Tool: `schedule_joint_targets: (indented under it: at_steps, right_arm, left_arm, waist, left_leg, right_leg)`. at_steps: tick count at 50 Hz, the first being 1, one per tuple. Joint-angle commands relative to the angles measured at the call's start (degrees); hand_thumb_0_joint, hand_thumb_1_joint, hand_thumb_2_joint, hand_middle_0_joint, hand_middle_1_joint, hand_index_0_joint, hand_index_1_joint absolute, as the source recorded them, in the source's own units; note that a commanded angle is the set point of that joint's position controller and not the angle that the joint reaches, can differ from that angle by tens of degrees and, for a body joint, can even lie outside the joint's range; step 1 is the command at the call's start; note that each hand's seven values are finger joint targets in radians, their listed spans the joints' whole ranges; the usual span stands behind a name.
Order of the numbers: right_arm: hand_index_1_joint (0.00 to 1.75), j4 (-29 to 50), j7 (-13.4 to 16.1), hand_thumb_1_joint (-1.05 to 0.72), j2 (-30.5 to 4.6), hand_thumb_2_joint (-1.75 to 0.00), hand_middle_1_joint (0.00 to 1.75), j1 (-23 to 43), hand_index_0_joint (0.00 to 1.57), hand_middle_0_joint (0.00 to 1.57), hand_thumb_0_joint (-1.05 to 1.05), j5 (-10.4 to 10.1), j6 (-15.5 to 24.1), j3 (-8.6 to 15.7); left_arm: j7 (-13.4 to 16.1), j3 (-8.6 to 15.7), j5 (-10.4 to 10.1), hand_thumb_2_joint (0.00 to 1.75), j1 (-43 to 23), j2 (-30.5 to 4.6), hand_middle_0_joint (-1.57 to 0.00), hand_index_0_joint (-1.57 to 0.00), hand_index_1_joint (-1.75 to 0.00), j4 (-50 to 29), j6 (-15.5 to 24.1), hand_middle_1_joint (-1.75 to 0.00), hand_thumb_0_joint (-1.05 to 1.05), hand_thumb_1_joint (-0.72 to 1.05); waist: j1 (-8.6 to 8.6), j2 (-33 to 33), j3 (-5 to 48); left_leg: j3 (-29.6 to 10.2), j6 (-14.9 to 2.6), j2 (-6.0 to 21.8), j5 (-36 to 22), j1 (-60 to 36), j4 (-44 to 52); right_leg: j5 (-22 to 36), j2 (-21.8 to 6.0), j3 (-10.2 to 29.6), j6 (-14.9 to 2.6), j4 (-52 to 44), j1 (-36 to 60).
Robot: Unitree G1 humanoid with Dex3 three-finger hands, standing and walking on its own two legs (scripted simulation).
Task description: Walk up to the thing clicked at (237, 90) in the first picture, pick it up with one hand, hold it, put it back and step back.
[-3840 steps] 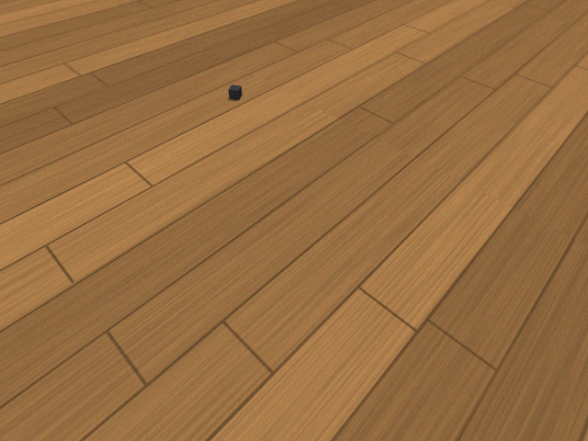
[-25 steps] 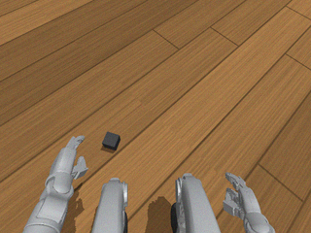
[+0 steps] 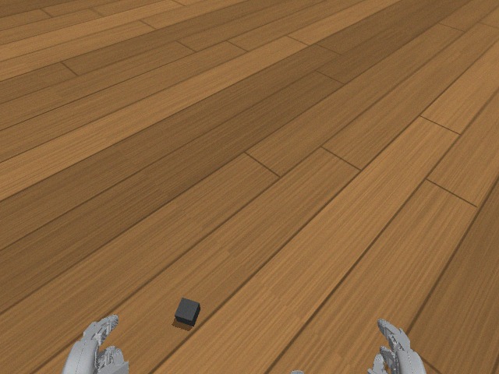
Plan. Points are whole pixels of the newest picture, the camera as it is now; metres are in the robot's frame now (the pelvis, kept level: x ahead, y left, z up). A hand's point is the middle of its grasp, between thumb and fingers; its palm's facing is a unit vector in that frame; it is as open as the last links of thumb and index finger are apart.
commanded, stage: home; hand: left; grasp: from above
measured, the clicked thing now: (188, 312) +0.47 +0.17 -0.67
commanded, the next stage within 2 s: none
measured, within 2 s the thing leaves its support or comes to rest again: neither
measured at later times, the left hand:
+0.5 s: hand out of the picture +0.17 +0.19 -0.04, palm faces +0.07 -0.98 -0.20, open 7.4 cm
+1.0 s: hand out of the picture +0.16 +0.18 -0.04, palm faces +0.06 -0.98 -0.20, open 7.4 cm
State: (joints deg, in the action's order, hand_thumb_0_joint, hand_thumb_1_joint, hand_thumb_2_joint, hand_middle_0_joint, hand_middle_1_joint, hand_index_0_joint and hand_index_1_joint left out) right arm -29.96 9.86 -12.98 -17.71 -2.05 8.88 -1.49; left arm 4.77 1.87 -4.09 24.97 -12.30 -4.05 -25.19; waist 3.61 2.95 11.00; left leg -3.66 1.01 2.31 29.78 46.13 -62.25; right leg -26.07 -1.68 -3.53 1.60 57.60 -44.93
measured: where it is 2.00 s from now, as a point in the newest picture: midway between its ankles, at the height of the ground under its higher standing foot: outside the picture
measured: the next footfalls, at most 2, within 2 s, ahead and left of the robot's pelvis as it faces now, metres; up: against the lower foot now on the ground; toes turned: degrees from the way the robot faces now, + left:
none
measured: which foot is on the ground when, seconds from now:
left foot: down 0.00-1.00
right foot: down 0.00-1.00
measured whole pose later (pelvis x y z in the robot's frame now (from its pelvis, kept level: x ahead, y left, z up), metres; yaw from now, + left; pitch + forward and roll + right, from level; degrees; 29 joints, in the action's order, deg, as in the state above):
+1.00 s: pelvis +0.00 +0.00 +0.01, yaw +0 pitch +10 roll -3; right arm -30.9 10.0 -12.9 -16.7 -0.3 13.4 -1.4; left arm 1.3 1.5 -3.3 28.4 -12.8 -6.8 -25.5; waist 1.8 2.8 8.5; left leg -3.4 0.8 2.1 28.7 39.4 -58.3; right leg -25.1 -1.9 -3.4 1.9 53.7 -38.2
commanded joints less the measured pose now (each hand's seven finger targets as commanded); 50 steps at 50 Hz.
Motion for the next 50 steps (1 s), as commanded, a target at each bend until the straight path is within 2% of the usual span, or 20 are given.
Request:
schedule_joint_targets:
  at_steps: [1, 7, 10, 14, 18, 21, 25, 26, 29, 32, 36, 38, 50]
  right_arm:
    - [0.30, 9.0, 1.5, -0.90, -5.8, -0.90, 0.30, 3.6, 0.20, 0.20, 0.00, 0.5, 4.1, 2.1]
    - [0.30, 9.7, 1.5, -0.90, -6.6, -0.90, 0.30, 4.4, 0.20, 0.20, 0.00, 1.0, 6.1, 2.7]
    - [0.30, 9.1, 1.5, -0.90, -6.7, -0.90, 0.30, 4.5, 0.20, 0.20, 0.00, 1.3, 6.8, 2.8]
    - [0.30, 8.8, 1.3, -0.90, -6.9, -0.90, 0.30, 4.2, 0.20, 0.20, 0.00, 1.6, 7.5, 3.2]
    - [0.30, 8.4, 1.1, -0.90, -7.0, -0.90, 0.30, 4.6, 0.20, 0.20, 0.00, 1.7, 7.6, 3.3]
    - [0.30, 8.1, 1.0, -0.90, -6.9, -0.90, 0.30, 4.5, 0.20, 0.20, 0.00, 1.7, 7.4, 3.1]
    - [0.30, 7.9, 0.9, -0.90, -6.9, -0.90, 0.30, 4.7, 0.20, 0.20, 0.00, 1.8, 7.2, 3.1]
    - [0.30, 7.9, 0.9, -0.90, -7.1, -0.90, 0.30, 5.1, 0.20, 0.20, 0.00, 1.8, 7.0, 3.1]
    - [0.30, 8.0, 0.9, -0.90, -7.1, -0.90, 0.30, 5.4, 0.20, 0.20, 0.00, 1.8, 7.0, 3.0]
    - [0.30, 8.3, 0.8, -0.90, -7.3, -0.90, 0.30, 5.1, 0.20, 0.20, 0.00, 1.7, 7.2, 3.2]
    - [0.30, 8.3, 0.8, -0.90, -7.2, -0.90, 0.30, 5.3, 0.20, 0.20, 0.00, 1.7, 7.4, 3.0]
    - [0.30, 8.5, 0.8, -0.90, -7.0, -0.90, 0.30, 5.1, 0.20, 0.20, 0.00, 1.7, 7.4, 3.1]
    - [0.30, 8.3, 1.2, -0.90, -6.8, -0.90, 0.30, 5.3, 0.20, 0.20, 0.00, 1.6, 7.9, 2.9]
  left_arm:
    - [-0.8, 2.8, 0.5, 0.90, 2.3, -5.0, -0.20, -0.20, -0.30, -11.7, 1.2, -0.30, 0.00, 0.90]
    - [-2.6, 2.7, 0.4, 0.90, 2.8, -5.3, -0.20, -0.20, -0.30, -13.5, 0.9, -0.30, 0.00, 0.90]
    - [-3.2, 2.8, 0.8, 0.90, 1.1, -5.7, -0.20, -0.20, -0.30, -12.5, 1.4, -0.30, 0.00, 0.90]
    - [-3.3, 3.5, 1.3, 0.90, 1.8, -6.3, -0.20, -0.20, -0.30, -14.1, 2.3, -0.30, 0.00, 0.90]
    - [-3.2, 3.4, 1.6, 0.90, 1.6, -6.6, -0.20, -0.20, -0.30, -13.6, 2.9, -0.30, 0.00, 0.90]
    - [-3.1, 3.6, 1.5, 0.90, 2.5, -6.6, -0.20, -0.20, -0.30, -14.2, 3.1, -0.30, 0.00, 0.90]
    - [-3.0, 3.2, 1.4, 0.90, 2.7, -6.1, -0.20, -0.20, -0.30, -12.8, 2.8, -0.30, 0.00, 0.90]
    - [-3.0, 2.7, 1.5, 0.90, 2.5, -6.0, -0.20, -0.20, -0.30, -12.6, 2.8, -0.30, 0.00, 0.90]
    - [-3.0, 3.0, 1.5, 0.90, 2.3, -6.2, -0.20, -0.20, -0.30, -12.6, 2.5, -0.30, 0.00, 0.90]
    - [-3.1, 3.0, 1.3, 0.90, 1.9, -6.2, -0.20, -0.20, -0.30, -12.7, 2.3, -0.30, 0.00, 0.90]
    - [-3.0, 3.3, 1.0, 0.90, 2.1, -6.0, -0.20, -0.20, -0.30, -12.6, 2.3, -0.30, 0.00, 0.90]
    - [-3.1, 3.4, 1.1, 0.90, 2.3, -6.1, -0.20, -0.20, -0.30, -13.0, 2.3, -0.30, 0.00, 0.90]
    - [-3.1, 3.7, 1.3, 0.90, 2.2, -6.7, -0.20, -0.20, -0.30, -13.8, 2.3, -0.30, 0.00, 0.90]
  waist:
    - [-0.33, -0.3, 3.4]
    - [-0.53, -2.1, 0.6]
    - [-0.04, -2.3, -0.2]
    - [-0.85, 0.5, 3.6]
    - [-0.91, 0.7, 3.2]
    - [-1.51, 1.5, 5.3]
    - [-1.50, -0.7, 4.3]
    - [-1.22, -0.1, 3.4]
    - [-1.78, 0.3, 2.0]
    - [-1.29, 0.2, 2.1]
    - [-1.64, -1.5, 1.5]
    - [-1.45, -1.1, 2.8]
    - [-1.55, -0.7, 1.9]
  left_leg:
    - [0.4, -1.79, -2.2, -13.1, -8.7, 13.2]
    - [0.9, -1.91, -2.3, -11.3, -9.9, 15.4]
    - [1.3, -2.01, -2.5, -11.4, -10.0, 15.0]
    - [1.0, -1.42, -2.4, -15.8, -12.3, 14.5]
    - [1.1, -1.36, -2.4, -15.7, -12.6, 14.5]
    - [0.8, -0.99, -2.3, -18.9, -13.3, 14.3]
    - [1.4, -1.32, -2.6, -19.0, -12.3, 13.7]
    - [1.1, -1.19, -2.4, -18.2, -12.3, 14.4]
    - [0.4, -1.03, -2.0, -15.1, -11.5, 15.5]
    - [0.4, -1.01, -1.9, -15.1, -11.9, 15.5]
    - [0.7, -1.43, -2.0, -12.0, -10.8, 15.4]
    - [1.1, -1.46, -2.2, -12.4, -11.0, 14.9]
    - [1.4, -1.68, -2.4, -9.3, -9.6, 14.7]
  right_leg:
    - [10.3, 2.5, -0.9, -1.62, -11.3, 9.2]
    - [8.1, 2.5, -1.6, -1.29, -12.9, 9.7]
    - [8.2, 2.3, -1.4, -1.14, -13.1, 9.7]
    - [11.7, 2.3, -1.2, -1.56, -11.5, 11.3]
    - [11.8, 2.3, -1.1, -1.46, -11.6, 11.7]
    - [14.0, 2.3, -1.1, -1.73, -10.9, 12.8]
    - [14.9, 2.2, -1.0, -1.47, -11.4, 13.8]
    - [13.8, 2.4, -1.2, -1.55, -11.4, 12.7]
    - [10.7, 2.5, -1.6, -1.58, -11.6, 11.5]
    - [10.8, 2.5, -1.5, -1.54, -11.4, 11.4]
    - [8.6, 2.5, -1.4, -1.33, -12.2, 11.4]
    - [9.0, 2.5, -1.2, -1.32, -12.3, 11.6]
    - [6.5, 2.1, -0.7, -1.21, -12.7, 11.1]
